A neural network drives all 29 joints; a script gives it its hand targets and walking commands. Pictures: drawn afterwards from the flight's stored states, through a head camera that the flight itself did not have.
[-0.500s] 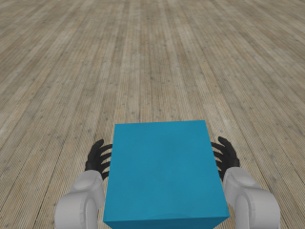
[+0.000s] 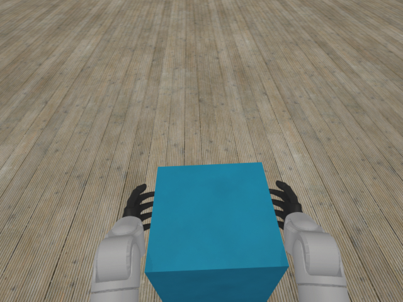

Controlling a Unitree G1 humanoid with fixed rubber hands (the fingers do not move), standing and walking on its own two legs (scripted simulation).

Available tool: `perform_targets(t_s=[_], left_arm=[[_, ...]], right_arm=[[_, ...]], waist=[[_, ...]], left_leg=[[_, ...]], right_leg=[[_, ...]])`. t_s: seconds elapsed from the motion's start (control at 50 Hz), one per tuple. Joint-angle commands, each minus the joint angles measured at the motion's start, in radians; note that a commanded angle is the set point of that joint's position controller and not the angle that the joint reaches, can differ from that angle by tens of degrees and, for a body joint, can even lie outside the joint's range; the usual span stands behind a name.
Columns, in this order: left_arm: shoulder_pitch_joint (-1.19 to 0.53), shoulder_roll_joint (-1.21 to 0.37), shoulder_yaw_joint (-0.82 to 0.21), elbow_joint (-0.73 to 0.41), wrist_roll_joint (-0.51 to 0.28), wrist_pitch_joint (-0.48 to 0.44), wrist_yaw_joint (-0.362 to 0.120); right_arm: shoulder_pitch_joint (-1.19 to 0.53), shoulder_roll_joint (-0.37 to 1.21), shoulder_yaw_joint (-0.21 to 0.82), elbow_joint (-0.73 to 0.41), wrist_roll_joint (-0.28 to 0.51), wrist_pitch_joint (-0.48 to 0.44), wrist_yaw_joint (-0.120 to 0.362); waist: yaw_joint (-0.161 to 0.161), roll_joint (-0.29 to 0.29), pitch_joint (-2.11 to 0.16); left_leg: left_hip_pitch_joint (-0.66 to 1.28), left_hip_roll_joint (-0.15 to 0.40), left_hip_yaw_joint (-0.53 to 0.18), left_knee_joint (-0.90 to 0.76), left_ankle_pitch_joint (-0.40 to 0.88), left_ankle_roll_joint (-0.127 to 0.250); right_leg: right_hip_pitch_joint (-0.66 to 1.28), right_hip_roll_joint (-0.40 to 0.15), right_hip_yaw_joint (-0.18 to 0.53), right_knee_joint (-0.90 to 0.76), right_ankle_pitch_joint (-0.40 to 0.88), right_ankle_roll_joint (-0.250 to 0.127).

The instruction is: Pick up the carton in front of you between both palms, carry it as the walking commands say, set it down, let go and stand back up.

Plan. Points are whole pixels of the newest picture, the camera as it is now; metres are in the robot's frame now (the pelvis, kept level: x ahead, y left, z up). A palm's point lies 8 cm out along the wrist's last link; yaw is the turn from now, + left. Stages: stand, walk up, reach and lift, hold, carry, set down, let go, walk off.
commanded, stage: carry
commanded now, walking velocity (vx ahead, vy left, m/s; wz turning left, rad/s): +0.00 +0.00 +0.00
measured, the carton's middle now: (212, 239) +0.25 +0.00 -0.02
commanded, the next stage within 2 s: hold in 0.72 s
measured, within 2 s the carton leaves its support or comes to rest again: neither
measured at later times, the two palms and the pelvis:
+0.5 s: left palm (136, 217) +0.27 +0.15 +0.04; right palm (287, 213) +0.27 -0.15 +0.04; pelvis -0.01 +0.00 +0.00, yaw +0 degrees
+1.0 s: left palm (130, 227) +0.25 +0.16 +0.04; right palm (288, 224) +0.25 -0.14 +0.04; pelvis -0.03 +0.01 +0.01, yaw +0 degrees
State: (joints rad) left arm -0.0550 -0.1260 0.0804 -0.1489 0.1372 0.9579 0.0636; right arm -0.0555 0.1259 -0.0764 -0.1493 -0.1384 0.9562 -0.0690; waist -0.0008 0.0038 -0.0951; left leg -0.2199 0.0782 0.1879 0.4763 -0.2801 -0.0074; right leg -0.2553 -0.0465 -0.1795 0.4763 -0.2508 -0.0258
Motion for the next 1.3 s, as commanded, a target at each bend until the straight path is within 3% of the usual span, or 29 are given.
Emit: perform_targets(t_s=[0.0, 0.14, 0.24, 0.36, 0.46, 0.7, 0.72, 0.74, 0.76, 0.8, 0.82, 0.84, 0.92, 1.08, 1.2, 1.28], left_arm=[[-0.394, -0.599, -0.471, -0.026, -0.158, -0.086, -0.122], [-0.481, -0.633, -0.411, 0.168, -0.116, -0.251, -0.175], [-0.56, -0.732, -0.449, 0.232, -0.127, -0.338, -0.214], [-0.564, -0.855, -0.532, 0.176, -0.167, -0.298, -0.239], [-0.519, -0.839, -0.491, 0.196, -0.146, -0.255, -0.241], [-0.561, -0.866, -0.495, 0.194, -0.157, -0.255, -0.248], [-0.446, -0.889, -0.464, 0.176, -0.145, -0.251, -0.249], [-0.467, -0.823, -0.461, 0.156, -0.133, -0.265, -0.242], [-0.436, -0.825, -0.432, 0.165, -0.103, -0.267, -0.236], [-0.476, -0.821, -0.423, 0.167, -0.106, -0.273, -0.234], [-0.49, -0.806, -0.425, 0.168, -0.113, -0.275, -0.239], [-0.481, -0.815, -0.416, 0.188, -0.104, -0.278, -0.235], [-0.53, -0.848, -0.427, 0.207, -0.111, -0.279, -0.245], [-0.644, -0.871, -0.365, 0.307, -0.087, -0.266, -0.265], [-0.969, -0.921, -0.188, 0.588, -0.006, -0.338, -0.297], [-1.098, -0.86, 0.031, 0.778, 0.113, -0.401, -0.277]], right_arm=[[-0.391, 0.588, 0.463, -0.018, 0.152, -0.084, 0.127], [-0.487, 0.623, 0.41, 0.173, 0.116, -0.249, 0.181], [-0.565, 0.723, 0.447, 0.237, 0.127, -0.335, 0.219], [-0.563, 0.849, 0.526, 0.181, 0.169, -0.294, 0.245], [-0.521, 0.83, 0.486, 0.195, 0.148, -0.249, 0.247], [-0.562, 0.857, 0.493, 0.193, 0.159, -0.25, 0.253], [-0.439, 0.869, 0.477, 0.176, 0.157, -0.244, 0.253], [-0.445, 0.84, 0.458, 0.143, 0.142, -0.263, 0.233], [-0.465, 0.814, 0.453, 0.138, 0.131, -0.26, 0.238], [-0.473, 0.817, 0.436, 0.154, 0.122, -0.266, 0.237], [-0.469, 0.812, 0.422, 0.179, 0.111, -0.269, 0.233], [-0.504, 0.797, 0.433, 0.178, 0.114, -0.271, 0.241], [-0.537, 0.848, 0.444, 0.191, 0.124, -0.269, 0.248], [-0.636, 0.866, 0.367, 0.299, 0.088, -0.258, 0.272], [-0.99, 0.893, 0.196, 0.568, 0.02, -0.329, 0.323], [-1.126, 0.859, 0.0, 0.762, -0.083, -0.387, 0.316]], waist=[[-0.002, -0.004, -0.159], [-0.002, -0.003, -0.184], [-0.002, -0.004, -0.21], [-0.002, -0.002, -0.248], [0.0, -0.005, -0.239], [-0.001, -0.005, -0.23], [-0.008, 0.014, -0.16], [-0.016, -0.027, -0.215], [0.013, 0.028, -0.19], [0.003, -0.002, -0.161], [-0.007, -0.032, -0.166], [0.004, 0.018, -0.137], [0.004, -0.023, -0.152], [-0.005, 0.007, -0.03], [-0.003, 0.021, 0.021], [0.01, 0.0, 0.059]], left_leg=[[0.029, 0.098, -0.096, -0.071, 0.161, 0.009], [0.027, 0.098, -0.098, -0.072, 0.152, 0.011], [0.036, 0.096, -0.101, -0.068, 0.159, 0.012], [0.052, 0.097, -0.102, -0.046, 0.21, 0.011], [0.05, 0.098, -0.101, -0.036, 0.239, 0.011], [0.044, 0.096, -0.103, -0.042, 0.221, 0.014], [0.144, -0.16, -0.272, -0.094, 0.497, 0.036], [0.171, -0.14, -0.302, -0.087, 0.581, 0.034], [0.174, -0.146, -0.29, -0.116, 0.481, 0.033], [0.159, -0.154, -0.292, -0.116, 0.522, 0.024], [0.188, -0.154, -0.292, -0.119, 0.471, 0.021], [0.196, -0.158, -0.284, -0.143, 0.362, 0.026], [0.184, -0.165, -0.292, -0.133, 0.399, 0.023], [0.114, -0.144, -0.283, -0.164, 0.116, 0.034], [0.024, -0.124, -0.273, -0.12, -0.206, 0.053], [-0.017, -0.129, -0.264, -0.055, -0.256, 0.057]], right_leg=[[0.066, -0.121, 0.116, -0.072, 0.225, -0.004], [0.072, -0.12, 0.116, -0.07, 0.212, -0.005], [0.08, -0.119, 0.117, -0.064, 0.221, -0.006], [0.09, -0.121, 0.117, -0.046, 0.262, -0.004], [0.079, -0.124, 0.114, -0.038, 0.289, -0.002], [0.075, -0.123, 0.117, -0.044, 0.262, -0.001], [0.302, 0.114, 0.279, -0.068, 0.611, 0.001], [0.35, 0.113, 0.293, -0.079, 0.61, -0.003], [0.343, 0.101, 0.289, -0.08, 0.573, 0.007], [0.369, 0.115, 0.288, -0.088, 0.596, 0.016], [0.361, 0.118, 0.285, -0.109, 0.513, 0.019], [0.328, 0.116, 0.278, -0.108, 0.447, 0.02], [0.352, 0.126, 0.277, -0.111, 0.449, 0.028], [0.278, 0.116, 0.261, -0.135, 0.135, 0.002], [0.183, 0.109, 0.24, -0.075, -0.174, -0.009], [0.086, 0.11, 0.251, -0.031, -0.268, -0.005]])
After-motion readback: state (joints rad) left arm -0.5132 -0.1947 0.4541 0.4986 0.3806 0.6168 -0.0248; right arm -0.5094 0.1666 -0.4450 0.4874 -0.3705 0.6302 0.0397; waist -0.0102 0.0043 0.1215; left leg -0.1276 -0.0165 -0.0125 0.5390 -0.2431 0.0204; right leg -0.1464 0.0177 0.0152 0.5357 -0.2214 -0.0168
